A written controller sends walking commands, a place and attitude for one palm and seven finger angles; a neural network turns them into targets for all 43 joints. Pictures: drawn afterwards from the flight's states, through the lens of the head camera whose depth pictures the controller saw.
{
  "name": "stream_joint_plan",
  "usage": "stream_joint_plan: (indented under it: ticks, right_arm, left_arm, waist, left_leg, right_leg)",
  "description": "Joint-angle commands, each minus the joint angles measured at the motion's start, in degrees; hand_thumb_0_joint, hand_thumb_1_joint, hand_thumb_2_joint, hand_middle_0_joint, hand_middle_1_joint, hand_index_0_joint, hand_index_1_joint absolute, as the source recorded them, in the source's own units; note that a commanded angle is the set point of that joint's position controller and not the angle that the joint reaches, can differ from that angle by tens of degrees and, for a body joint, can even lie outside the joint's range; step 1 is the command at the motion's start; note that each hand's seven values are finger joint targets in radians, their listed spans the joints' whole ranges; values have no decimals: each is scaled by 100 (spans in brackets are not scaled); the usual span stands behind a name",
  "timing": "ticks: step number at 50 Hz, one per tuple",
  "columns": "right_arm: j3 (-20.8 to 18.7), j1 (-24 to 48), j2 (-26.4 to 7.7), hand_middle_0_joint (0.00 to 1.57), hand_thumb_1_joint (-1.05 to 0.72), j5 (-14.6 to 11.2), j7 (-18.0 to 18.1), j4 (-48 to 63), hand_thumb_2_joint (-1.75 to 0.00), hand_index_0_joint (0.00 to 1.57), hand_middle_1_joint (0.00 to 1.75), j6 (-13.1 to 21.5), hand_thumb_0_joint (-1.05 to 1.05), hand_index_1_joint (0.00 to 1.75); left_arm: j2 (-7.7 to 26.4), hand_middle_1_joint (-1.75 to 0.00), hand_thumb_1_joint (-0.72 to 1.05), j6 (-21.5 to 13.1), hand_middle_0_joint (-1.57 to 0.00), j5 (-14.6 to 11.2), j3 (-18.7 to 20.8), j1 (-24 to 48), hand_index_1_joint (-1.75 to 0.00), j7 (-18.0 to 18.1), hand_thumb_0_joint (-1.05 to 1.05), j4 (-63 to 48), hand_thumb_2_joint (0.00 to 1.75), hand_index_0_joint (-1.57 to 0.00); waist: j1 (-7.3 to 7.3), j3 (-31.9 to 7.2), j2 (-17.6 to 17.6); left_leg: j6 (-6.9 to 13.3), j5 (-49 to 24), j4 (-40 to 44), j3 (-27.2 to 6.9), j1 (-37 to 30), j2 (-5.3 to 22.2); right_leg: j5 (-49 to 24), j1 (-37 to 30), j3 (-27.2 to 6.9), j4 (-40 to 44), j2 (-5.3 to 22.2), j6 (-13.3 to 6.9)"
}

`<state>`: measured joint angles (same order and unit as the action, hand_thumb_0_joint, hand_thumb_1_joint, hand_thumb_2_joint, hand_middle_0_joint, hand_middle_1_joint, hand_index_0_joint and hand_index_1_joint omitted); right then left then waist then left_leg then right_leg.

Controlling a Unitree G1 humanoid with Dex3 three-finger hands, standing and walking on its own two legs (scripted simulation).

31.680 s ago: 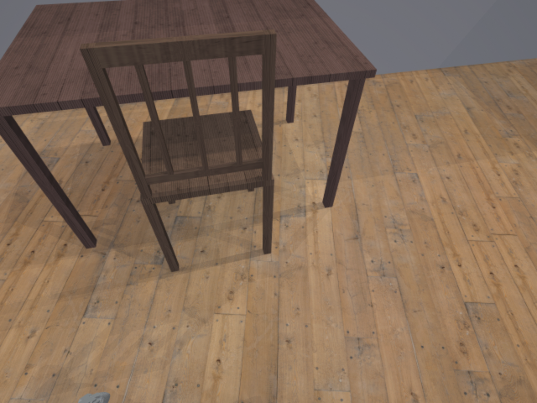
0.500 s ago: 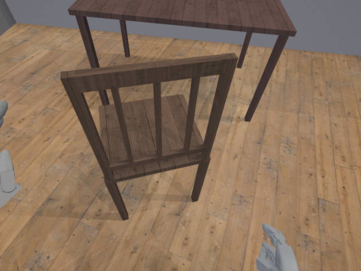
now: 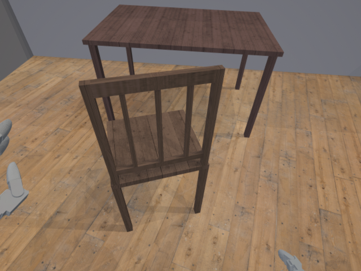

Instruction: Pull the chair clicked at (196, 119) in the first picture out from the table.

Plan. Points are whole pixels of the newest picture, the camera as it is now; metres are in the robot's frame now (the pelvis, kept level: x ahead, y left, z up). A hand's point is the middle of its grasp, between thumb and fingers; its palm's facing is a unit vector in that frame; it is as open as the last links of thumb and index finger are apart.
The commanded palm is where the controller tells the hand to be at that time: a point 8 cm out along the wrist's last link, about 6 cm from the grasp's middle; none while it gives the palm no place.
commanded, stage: stop stepping back and stand still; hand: left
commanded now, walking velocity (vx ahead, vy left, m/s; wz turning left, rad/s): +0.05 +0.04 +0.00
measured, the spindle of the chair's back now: (159, 129) +0.58 +0.12 -0.05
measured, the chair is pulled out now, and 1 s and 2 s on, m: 0.57 0.57 0.57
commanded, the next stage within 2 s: let the arm hang, fingers relaxed in 0.86 s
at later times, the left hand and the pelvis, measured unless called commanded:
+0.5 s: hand (35, 171) +0.23 +0.28 +0.16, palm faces +0.42 -0.77 -0.47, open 7.5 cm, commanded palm +0.17 +0.31 +0.18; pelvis +0.03 +0.02 +0.01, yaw +0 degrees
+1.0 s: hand (43, 177) +0.24 +0.28 +0.13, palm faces +0.34 -0.79 -0.51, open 7.4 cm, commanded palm none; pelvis +0.04 +0.02 +0.00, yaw +1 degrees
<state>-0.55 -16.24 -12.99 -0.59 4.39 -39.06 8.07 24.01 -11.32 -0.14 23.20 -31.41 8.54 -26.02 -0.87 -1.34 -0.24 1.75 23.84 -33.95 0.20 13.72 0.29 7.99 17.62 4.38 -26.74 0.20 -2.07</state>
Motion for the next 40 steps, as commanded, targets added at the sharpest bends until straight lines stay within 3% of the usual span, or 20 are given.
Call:
stream_joint_plan:
  ticks: [1, 2, 4, 5, 6, 7, 8, 10, 11, 12, 14, 16, 20, 22, 29, 36, 40]
  right_arm:
    - [-163, 552, -611, 20, -90, 37, 51, 787, -90, 20, 30, 232, 0, 30]
    - [-148, 574, -623, 20, -90, 49, 57, 832, -90, 20, 30, 231, 0, 30]
    - [-160, 754, -637, 20, -90, 40, 47, 999, -90, 20, 30, 267, 0, 30]
    - [-165, 838, -611, 20, -90, 1, 31, 1059, -90, 20, 30, 280, 0, 30]
    - [-190, 874, -540, 20, -90, -75, 8, 1095, -90, 20, 30, 297, 0, 30]
    - [-211, 873, -516, 20, -90, -80, 2, 1137, -90, 20, 30, 301, 0, 30]
    - [-222, 850, -515, 20, -90, -71, -1, 1135, -90, 20, 30, 312, 0, 30]
    - [-227, 806, -541, 20, -90, -25, -7, 1114, -90, 20, 30, 330, 0, 30]
    - [-240, 763, -556, 20, -90, -27, -5, 1067, -90, 20, 30, 350, 0, 30]
    - [-226, 756, -534, 20, -90, -2, -1, 1063, -90, 20, 30, 373, 0, 30]
    - [-208, 700, -528, 20, -90, 5, -7, 1033, -90, 20, 30, 411, 0, 30]
    - [-229, 622, -554, 20, -90, -4, -12, 980, -90, 20, 30, 420, 0, 30]
    - [-241, 667, -597, 20, -90, 5, 10, 968, -90, 20, 30, 398, 0, 30]
    - [-241, 716, -576, 20, -90, -20, 25, 996, -90, 20, 30, 375, 0, 30]
    - [-283, 839, -570, 20, -90, -35, 7, 1136, -90, 20, 30, 243, 0, 30]
    - [-307, 828, -546, 20, -90, -74, 4, 1231, -90, 20, 30, 110, 0, 30]
    - [-309, 815, -594, 20, -90, -67, 13, 1232, -90, 20, 30, 61, 0, 30]
  left_arm:
    - [988, -30, 90, -187, -20, -28, 534, 862, -30, 171, 0, -861, 90, -20]
    - [957, -30, 90, -198, -20, -18, 510, 840, -30, 175, 0, -957, 90, -20]
    - [885, -30, 90, -248, -20, 19, 495, 703, -30, 179, 0, -1178, 90, -20]
    - [896, -30, 90, -248, -20, 77, 543, 627, -30, 193, 0, -1205, 90, -20]
    - [1024, -30, 90, -227, -20, 123, 635, 591, -30, 190, 0, -1206, 90, -20]
    - [987, -30, 90, -225, -20, 150, 629, 578, -30, 185, 0, -1253, 90, -20]
    - [1021, -30, 90, -225, -20, 154, 684, 450, -30, 184, 0, -1139, 90, -20]
    - [1047, -30, 90, -249, -20, 115, 682, 453, -30, 164, 0, -1221, 90, -20]
    - [1175, -30, 90, -270, -20, 94, 773, 433, -30, 159, 0, -1233, 90, -20]
    - [1048, -30, 90, -304, -20, 68, 685, 447, -30, 150, 0, -1317, 90, -20]
    - [969, -30, 90, -354, -20, 79, 653, 490, -30, 144, 0, -1297, 90, -20]
    - [992, -30, 90, -345, -20, 58, 682, 466, -30, 152, 0, -1209, 90, -20]
    - [898, -30, 90, -321, -20, 1, 642, 488, -30, 165, 0, -1084, 90, -20]
    - [868, -30, 90, -306, -20, -20, 592, 410, -30, 158, 0, -1084, 90, -20]
    - [999, -30, 90, -304, -20, -81, 702, 2, -30, 144, 0, -1477, 90, -20]
    - [1141, -30, 90, -301, -20, -146, 926, -340, -30, 111, 0, -1528, 90, -20]
    - [1027, -30, 90, -273, -20, -179, 845, -292, -30, 108, 0, -1366, 90, -20]
  waist:
    - [196, 163, -679]
    - [206, -17, -464]
    - [117, -34, 646]
    - [69, 3, 1088]
    - [33, 47, 1315]
    - [13, 153, 1183]
    - [7, 248, 827]
    - [23, 356, 210]
    - [39, 328, 207]
    - [66, 279, 239]
    - [69, 355, 501]
    - [75, 301, 275]
    - [80, -294, 88]
    - [85, -390, 264]
    - [85, -539, 302]
    - [98, -486, 664]
    - [114, -492, 403]
  left_leg:
    - [164, 199, 242, -141, -313, 43]
    - [195, 139, 733, -331, -279, 129]
    - [288, 375, 1846, -1025, 147, 610]
    - [372, 977, 2294, -1286, 755, 889]
    - [432, 1556, 2521, -1274, 1455, 1032]
    - [425, 1738, 2479, -1170, 1905, 990]
    - [391, 1514, 2301, -1076, 1939, 887]
    - [294, 611, 1801, -884, 1441, 655]
    - [252, 289, 1690, -804, 1217, 586]
    - [205, 127, 1607, -766, 1014, 549]
    - [179, 448, 1681, -737, 996, 563]
    - [160, 119, 1554, -694, 816, 506]
    - [73, -1037, 1430, -595, 170, 504]
    - [36, -1464, 1480, -581, 54, 539]
    - [-113, -2655, 1304, -559, -173, 589]
    - [-221, -3154, 1298, -521, -173, 644]
    - [-186, -2823, 1308, -525, -184, 654]
  right_leg:
    - [2701, 693, -1611, 1639, 1244, -252]
    - [2327, 333, -1420, 1246, 1076, -177]
    - [1692, -187, -944, 302, 515, 75]
    - [1337, -643, -720, -229, 347, 176]
    - [1087, -1176, -570, -547, 338, 254]
    - [987, -1512, -575, -534, 344, 281]
    - [880, -1551, -627, -281, 375, 275]
    - [664, -1220, -812, 293, 456, 207]
    - [628, -1103, -862, 493, 533, 175]
    - [656, -992, -977, 604, 566, 130]
    - [992, -842, -1058, 746, 547, 114]
    - [871, -817, -1156, 873, 573, 77]
    - [-230, -1157, -1097, 633, 582, 44]
    - [-725, -1308, -1008, 474, 577, 53]
    - [-1789, -1552, -863, 186, 634, -10]
    - [-1891, -1550, -722, 74, 609, -18]
    - [-1756, -1510, -776, 156, 598, 16]
